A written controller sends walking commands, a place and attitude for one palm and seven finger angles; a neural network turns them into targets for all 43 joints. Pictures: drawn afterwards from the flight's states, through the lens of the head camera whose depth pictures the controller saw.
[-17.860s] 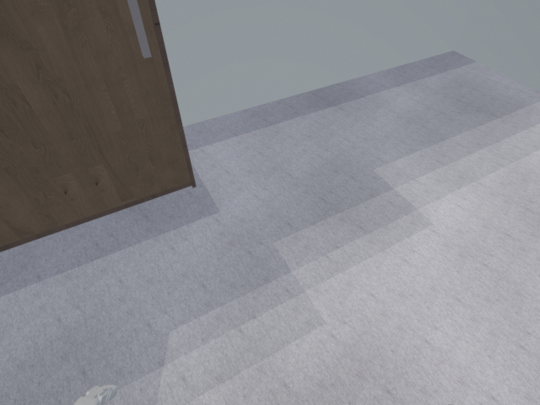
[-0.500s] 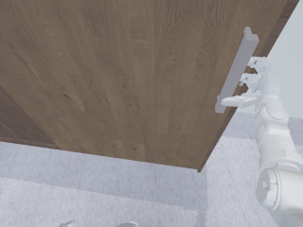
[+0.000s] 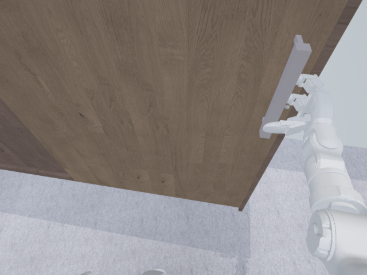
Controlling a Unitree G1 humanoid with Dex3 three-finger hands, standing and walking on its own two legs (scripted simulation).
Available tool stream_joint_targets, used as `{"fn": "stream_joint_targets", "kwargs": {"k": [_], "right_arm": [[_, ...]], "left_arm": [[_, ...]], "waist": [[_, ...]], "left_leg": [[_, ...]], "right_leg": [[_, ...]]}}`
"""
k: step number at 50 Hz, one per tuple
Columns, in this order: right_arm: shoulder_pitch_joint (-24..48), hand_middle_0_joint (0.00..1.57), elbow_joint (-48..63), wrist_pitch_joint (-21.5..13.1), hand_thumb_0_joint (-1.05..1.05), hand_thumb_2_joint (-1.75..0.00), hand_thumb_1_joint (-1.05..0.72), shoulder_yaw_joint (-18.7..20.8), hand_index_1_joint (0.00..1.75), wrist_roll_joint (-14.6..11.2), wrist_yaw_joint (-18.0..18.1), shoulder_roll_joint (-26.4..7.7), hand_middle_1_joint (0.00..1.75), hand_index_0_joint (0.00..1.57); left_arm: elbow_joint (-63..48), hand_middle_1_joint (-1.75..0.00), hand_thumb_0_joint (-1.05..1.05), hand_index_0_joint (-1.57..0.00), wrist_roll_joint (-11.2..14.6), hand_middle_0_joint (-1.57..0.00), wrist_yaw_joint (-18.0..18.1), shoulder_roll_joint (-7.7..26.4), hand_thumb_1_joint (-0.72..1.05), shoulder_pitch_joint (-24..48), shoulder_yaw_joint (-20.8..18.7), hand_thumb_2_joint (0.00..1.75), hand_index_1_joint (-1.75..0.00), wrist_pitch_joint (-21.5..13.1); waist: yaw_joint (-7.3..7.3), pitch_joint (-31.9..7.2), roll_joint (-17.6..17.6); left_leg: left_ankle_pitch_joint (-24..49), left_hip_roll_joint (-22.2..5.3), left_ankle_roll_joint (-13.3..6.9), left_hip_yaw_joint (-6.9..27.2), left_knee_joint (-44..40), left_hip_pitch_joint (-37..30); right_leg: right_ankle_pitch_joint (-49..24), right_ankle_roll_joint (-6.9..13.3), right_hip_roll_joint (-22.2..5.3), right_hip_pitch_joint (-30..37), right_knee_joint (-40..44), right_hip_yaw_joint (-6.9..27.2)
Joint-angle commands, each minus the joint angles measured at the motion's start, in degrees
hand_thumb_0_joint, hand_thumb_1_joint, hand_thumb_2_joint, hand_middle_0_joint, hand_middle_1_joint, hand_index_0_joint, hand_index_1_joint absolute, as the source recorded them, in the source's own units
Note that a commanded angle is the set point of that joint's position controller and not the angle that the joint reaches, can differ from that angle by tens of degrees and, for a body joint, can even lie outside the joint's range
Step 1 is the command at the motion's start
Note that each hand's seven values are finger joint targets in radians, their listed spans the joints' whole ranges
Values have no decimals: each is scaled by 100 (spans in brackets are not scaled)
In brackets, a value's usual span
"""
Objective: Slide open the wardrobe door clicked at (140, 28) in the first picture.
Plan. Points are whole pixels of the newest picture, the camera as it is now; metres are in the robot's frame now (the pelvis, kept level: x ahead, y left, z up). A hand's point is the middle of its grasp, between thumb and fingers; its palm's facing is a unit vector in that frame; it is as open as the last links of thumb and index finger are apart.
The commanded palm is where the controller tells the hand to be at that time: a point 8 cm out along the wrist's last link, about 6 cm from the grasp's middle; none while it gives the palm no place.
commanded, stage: slide the fingers in behind the handle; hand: right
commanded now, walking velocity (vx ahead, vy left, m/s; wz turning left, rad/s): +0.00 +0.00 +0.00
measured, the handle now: (279, 93) +0.52 -0.14 +0.12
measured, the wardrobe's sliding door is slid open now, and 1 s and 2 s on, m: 0.00 0.00 0.00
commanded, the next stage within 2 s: grip the handle and tug to test in 1.34 s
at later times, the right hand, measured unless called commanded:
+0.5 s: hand (278, 105) +0.47 -0.13 +0.13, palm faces +0.04 +1.00 +0.01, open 14.0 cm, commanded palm +0.44 -0.18 +0.13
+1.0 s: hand (270, 103) +0.47 -0.11 +0.13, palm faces +0.06 +1.00 +0.01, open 13.9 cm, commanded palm +0.44 -0.16 +0.13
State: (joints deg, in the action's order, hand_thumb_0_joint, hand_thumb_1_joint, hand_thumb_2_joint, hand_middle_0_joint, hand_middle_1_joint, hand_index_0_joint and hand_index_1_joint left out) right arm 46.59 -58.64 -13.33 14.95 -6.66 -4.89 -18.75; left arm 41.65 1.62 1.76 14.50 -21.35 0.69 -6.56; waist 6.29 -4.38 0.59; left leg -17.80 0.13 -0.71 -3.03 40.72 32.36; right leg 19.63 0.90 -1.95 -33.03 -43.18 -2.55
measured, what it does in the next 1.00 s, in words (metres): stands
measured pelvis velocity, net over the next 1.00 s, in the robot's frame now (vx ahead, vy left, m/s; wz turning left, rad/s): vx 0.00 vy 0.02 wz -0.01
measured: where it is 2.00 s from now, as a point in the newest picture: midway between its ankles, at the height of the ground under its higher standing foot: outside the picture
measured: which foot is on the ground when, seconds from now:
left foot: down 0.00-1.00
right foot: down 0.00-1.00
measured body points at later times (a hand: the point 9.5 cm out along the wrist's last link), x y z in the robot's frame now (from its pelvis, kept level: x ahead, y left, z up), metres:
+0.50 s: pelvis +0.01 +0.01 +0.00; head +0.05 +0.01 +0.45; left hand +0.08 +0.27 -0.11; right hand +0.46 -0.18 +0.13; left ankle +0.02 +0.11 -0.71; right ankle +0.02 -0.11 -0.71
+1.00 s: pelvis +0.00 +0.02 +0.00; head +0.05 +0.02 +0.45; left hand +0.06 +0.28 -0.12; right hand +0.46 -0.17 +0.13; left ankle +0.02 +0.11 -0.71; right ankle +0.02 -0.11 -0.71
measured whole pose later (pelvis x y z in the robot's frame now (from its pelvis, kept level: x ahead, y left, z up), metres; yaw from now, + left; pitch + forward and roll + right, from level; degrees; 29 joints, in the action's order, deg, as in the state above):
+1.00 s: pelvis +0.00 +0.02 +0.00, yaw -1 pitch +9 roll +0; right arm 47.3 -58.4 -13.1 13.2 -6.2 -1.1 -14.9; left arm 42.8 1.3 1.6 14.1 -19.5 0.4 -6.5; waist 5.5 -3.8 0.6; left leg -18.0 0.6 -1.9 -3.7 39.7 30.4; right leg 18.8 -0.4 -2.2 -30.6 -40.8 -1.8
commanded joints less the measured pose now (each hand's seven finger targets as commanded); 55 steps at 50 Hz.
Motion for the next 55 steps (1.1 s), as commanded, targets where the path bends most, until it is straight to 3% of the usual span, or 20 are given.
{"fn": "stream_joint_targets", "kwargs": {"k": [1, 2, 7, 9, 12, 14, 17, 20, 30, 32, 33, 35, 37, 40, 42, 45, 48, 51, 52, 55], "right_arm": [[3068, 30, 1347, -373, 0, -30, 50, 100, 120, -73, 94, -1076, 120, 30], [3100, 30, 1407, -395, 0, -30, 50, 188, 120, -23, 122, -1235, 120, 30], [2814, 30, 1429, -440, 0, -30, 50, 171, 120, 84, 177, -1180, 120, 30], [2873, 30, 1643, -434, 0, -30, 50, -106, 120, 34, 134, -835, 120, 30], [2742, 30, 1459, -348, 0, -30, 50, 127, 120, -12, 106, -1093, 120, 30], [2809, 30, 1394, -275, 0, -30, 50, -145, 120, -68, 70, -706, 120, 30], [2601, 30, 1487, -248, 0, -30, 50, 35, 120, -45, 93, -901, 120, 30], [2697, 30, 1645, -265, 0, -30, 50, -272, 120, -53, 99, -512, 120, 30], [2751, 30, 1641, -293, 0, -30, 50, -163, 120, 18, 325, -589, 120, 30], [2650, 30, 1601, -311, 0, -30, 50, 14, 120, 63, 392, -751, 120, 30], [2733, 30, 1621, -315, 0, -30, 50, -103, 120, 65, 392, -650, 120, 30], [2570, 30, 1586, -314, 0, -30, 50, -162, 120, 47, 403, -502, 120, 30], [2613, 30, 1498, -317, 0, -30, 50, -39, 120, 77, 408, -699, 120, 30], [2863, 30, 1427, -316, 0, -30, 50, -290, 120, 22, 372, -388, 120, 30], [2772, 30, 1481, -328, 0, -30, 50, -145, 120, 28, 373, -568, 120, 30], [2949, 30, 1319, -336, 0, -30, 50, -266, 120, -3, 355, -424, 120, 30], [2952, 30, 1281, -386, 0, -30, 50, -34, 120, 30, 368, -729, 120, 30], [2891, 30, 1310, -424, 0, -30, 50, -218, 120, 29, 343, -490, 120, 30], [2903, 30, 1234, -432, 0, -30, 50, -55, 120, 49, 363, -690, 120, 30], [3059, 30, 1189, -435, 0, -30, 50, -150, 120, 38, 365, -612, 120, 30]], "left_arm": [[-522, -30, 0, -20, 3, -20, 97, 919, 90, -223, -330, 90, -30, -243], [-509, -30, 0, -20, -10, -20, 107, 930, 90, -228, -327, 90, -30, -238], [-516, -30, 0, -20, -40, -20, 74, 894, 90, -229, -323, 90, -30, -231], [-568, -30, 0, -20, -12, -20, 57, 845, 90, -156, -328, 90, -30, -243], [-524, -30, 0, -20, 1, -20, 89, 887, 90, -170, -343, 90, -30, -204], [-523, -30, 0, -20, 18, -20, 87, 825, 90, -129, -322, 90, -30, -218], [-540, -30, 0, -20, 9, -20, 87, 857, 90, -130, -342, 90, -30, -208], [-527, -30, 0, -20, 11, -20, 65, 794, 90, -120, -346, 90, -30, -227], [-513, -30, 0, -20, -8, -20, 63, 760, 90, -28, -324, 90, -30, -210], [-518, -30, 0, -20, -40, -20, 62, 787, 90, -56, -333, 90, -30, -204], [-513, -30, 0, -20, -33, -20, 59, 769, 90, -44, -325, 90, -30, -200], [-543, -30, 0, -20, -30, -20, 44, 737, 90, -11, -322, 90, -30, -210], [-522, -30, 0, -20, -38, -20, 60, 780, 90, -25, -331, 90, -30, -194], [-499, -30, 0, -20, -27, -20, 52, 758, 90, -29, -319, 90, -30, -215], [-507, -30, 0, -20, -29, -20, 60, 791, 90, -37, -339, 90, -30, -210], [-455, -30, 0, -20, -21, -20, 60, 753, 90, -48, -322, 90, -30, -224], [-435, -30, 0, -20, -38, -20, 64, 796, 90, -101, -330, 90, -30, -216], [-461, -30, 0, -20, -31, -20, 43, 754, 90, -65, -318, 90, -30, -246], [-428, -30, 0, -20, -45, -20, 53, 798, 90, -116, -333, 90, -30, -233], [-430, -30, 0, -20, -35, -20, 55, 790, 90, -109, -324, 90, -30, -225]], "waist": [[44, -1884, 68], [0, -1949, 139], [-31, -2085, 178], [-5, -2171, 255], [-37, -2016, 32], [54, -1833, -33], [-77, -1964, 71], [-2, -2000, 89], [-50, -1928, -14], [-140, -2039, 0], [-54, -2068, -23], [-97, -2044, -51], [-80, -1999, -139], [38, -1774, -250], [-57, -1971, -108], [36, -1819, -187], [-38, -2022, -129], [0, -1964, -2], [-17, -1995, -169], [34, -1874, -141]], "left_leg": [[949, 213, -42, 164, -550, -621], [983, 204, -51, 170, -526, -673], [1416, 203, -58, 172, -455, -818], [1506, 200, -51, 172, -465, -850], [1532, 200, -53, 205, -518, -981], [1568, 188, -31, 188, -571, -919], [1694, 180, -54, 207, -546, -1044], [1875, 179, -38, 191, -537, -1003], [1722, 148, -19, 248, -594, -1106], [1774, 153, -31, 246, -555, -1191], [1896, 140, -22, 247, -547, -1212], [1934, 151, -13, 271, -565, -1258], [1803, 146, -3, 302, -602, -1264], [1627, 143, 14, 288, -666, -1115], [1674, 144, -11, 308, -649, -1213], [1561, 127, 18, 325, -689, -1130], [1612, 110, 2, 355, -643, -1248], [1533, 127, -1, 326, -654, -1132], [1499, 132, 1, 332, -646, -1173], [1389, 134, -1, 314, -665, -1066]], "right_leg": [[-861, -7, 114, 1155, 605, 380], [-912, -13, 117, 1169, 602, 377], [-1330, -18, 130, 1266, 534, 344], [-1391, -26, 134, 1371, 543, 333], [-1300, -5, 145, 1199, 547, 312], [-1259, 10, 153, 1190, 576, 290], [-1406, 2, 168, 1230, 562, 287], [-1580, 0, 165, 1364, 529, 280], [-1264, 22, 215, 1198, 586, 234], [-1342, 12, 220, 1191, 588, 235], [-1412, 21, 216, 1234, 584, 227], [-1377, 20, 233, 1182, 578, 191], [-1238, 30, 232, 1094, 586, 186], [-1038, 38, 228, 1041, 619, 202], [-1125, 34, 236, 1122, 612, 191], [-960, 37, 242, 1005, 604, 186], [-1032, 42, 249, 984, 599, 204], [-977, 36, 249, 1033, 586, 185], [-967, 38, 247, 981, 580, 205], [-873, 37, 237, 981, 610, 221]]}}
